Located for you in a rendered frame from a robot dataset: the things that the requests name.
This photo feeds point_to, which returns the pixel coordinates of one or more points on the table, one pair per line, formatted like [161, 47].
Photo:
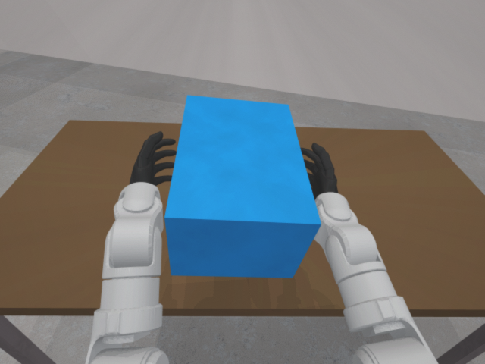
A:
[427, 218]

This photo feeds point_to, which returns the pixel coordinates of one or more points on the robot left forearm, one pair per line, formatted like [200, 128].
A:
[130, 306]

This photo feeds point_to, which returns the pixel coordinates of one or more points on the carton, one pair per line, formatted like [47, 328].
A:
[240, 202]

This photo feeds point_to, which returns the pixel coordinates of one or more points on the robot left upper arm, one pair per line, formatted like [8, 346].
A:
[131, 355]

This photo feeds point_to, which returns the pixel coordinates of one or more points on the robot right forearm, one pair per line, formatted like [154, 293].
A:
[371, 303]

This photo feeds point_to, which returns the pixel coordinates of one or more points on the left robot hand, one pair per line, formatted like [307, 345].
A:
[144, 168]

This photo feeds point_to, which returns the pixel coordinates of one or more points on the robot right upper arm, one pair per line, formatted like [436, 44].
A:
[403, 350]

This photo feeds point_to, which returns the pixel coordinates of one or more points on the right robot hand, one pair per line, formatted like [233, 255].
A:
[322, 179]

